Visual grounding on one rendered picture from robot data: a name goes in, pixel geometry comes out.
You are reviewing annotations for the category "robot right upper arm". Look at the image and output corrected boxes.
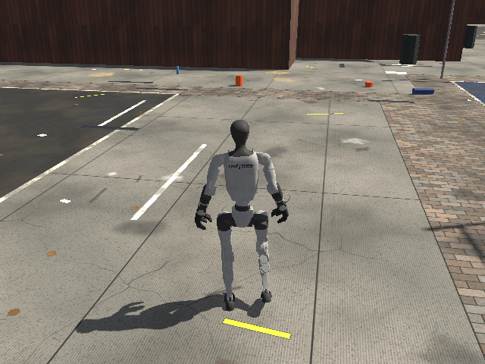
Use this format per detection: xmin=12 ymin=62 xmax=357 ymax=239
xmin=257 ymin=152 xmax=279 ymax=194

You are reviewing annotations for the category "robot left upper arm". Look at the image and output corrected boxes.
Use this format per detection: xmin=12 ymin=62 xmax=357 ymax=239
xmin=204 ymin=153 xmax=225 ymax=196

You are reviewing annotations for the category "right robot forearm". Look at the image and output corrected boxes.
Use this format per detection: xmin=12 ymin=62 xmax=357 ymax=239
xmin=271 ymin=182 xmax=286 ymax=211

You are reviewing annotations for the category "left robot shin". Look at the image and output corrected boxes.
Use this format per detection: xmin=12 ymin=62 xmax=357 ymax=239
xmin=221 ymin=252 xmax=233 ymax=301

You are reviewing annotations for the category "left robot forearm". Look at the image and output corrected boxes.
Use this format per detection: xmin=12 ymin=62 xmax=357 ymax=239
xmin=196 ymin=185 xmax=211 ymax=215

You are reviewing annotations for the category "robot left thigh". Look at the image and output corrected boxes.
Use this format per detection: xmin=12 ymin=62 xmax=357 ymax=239
xmin=217 ymin=212 xmax=234 ymax=265

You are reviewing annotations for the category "left robot hand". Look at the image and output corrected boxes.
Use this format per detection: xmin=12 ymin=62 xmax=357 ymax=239
xmin=195 ymin=213 xmax=212 ymax=230

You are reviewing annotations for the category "right robot hand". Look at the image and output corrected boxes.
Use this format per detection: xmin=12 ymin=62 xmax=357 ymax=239
xmin=271 ymin=207 xmax=289 ymax=224

